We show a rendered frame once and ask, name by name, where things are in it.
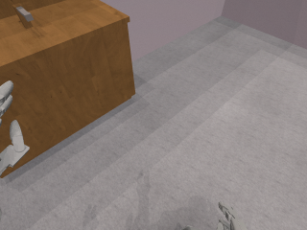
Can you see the counter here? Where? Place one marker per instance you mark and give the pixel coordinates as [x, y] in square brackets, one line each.
[69, 66]

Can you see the left robot hand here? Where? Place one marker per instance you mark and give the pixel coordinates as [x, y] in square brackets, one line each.
[12, 153]

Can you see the right robot hand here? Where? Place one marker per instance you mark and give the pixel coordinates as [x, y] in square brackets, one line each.
[232, 216]

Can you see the tap lever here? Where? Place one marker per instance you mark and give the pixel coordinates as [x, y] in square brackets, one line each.
[25, 13]

